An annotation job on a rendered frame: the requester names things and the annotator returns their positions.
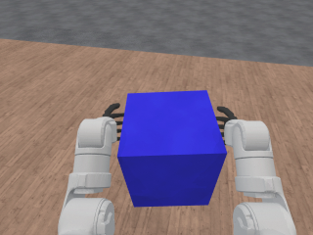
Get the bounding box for right robot upper arm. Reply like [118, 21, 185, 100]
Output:
[233, 202, 296, 235]

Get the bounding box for robot right hand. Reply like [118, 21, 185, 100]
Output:
[216, 106, 238, 145]

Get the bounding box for carton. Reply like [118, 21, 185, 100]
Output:
[117, 90, 227, 208]

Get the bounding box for left robot upper arm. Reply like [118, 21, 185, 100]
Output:
[58, 198, 115, 235]

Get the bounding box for left robot forearm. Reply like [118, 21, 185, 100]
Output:
[58, 117, 117, 234]

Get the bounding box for robot left hand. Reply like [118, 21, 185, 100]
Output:
[102, 103, 124, 141]

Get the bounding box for right robot forearm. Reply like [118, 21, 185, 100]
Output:
[224, 119, 296, 235]

